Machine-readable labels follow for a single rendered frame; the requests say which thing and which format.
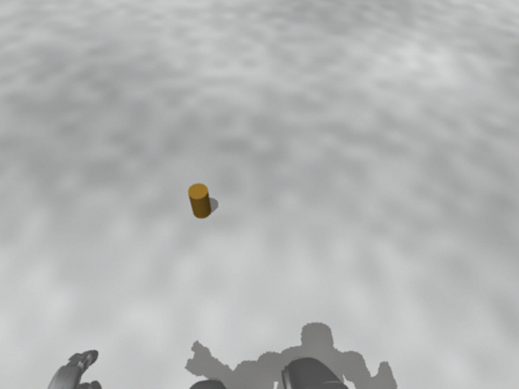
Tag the can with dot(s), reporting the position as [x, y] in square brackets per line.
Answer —
[198, 194]

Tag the left robot hand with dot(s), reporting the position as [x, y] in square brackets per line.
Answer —
[68, 377]

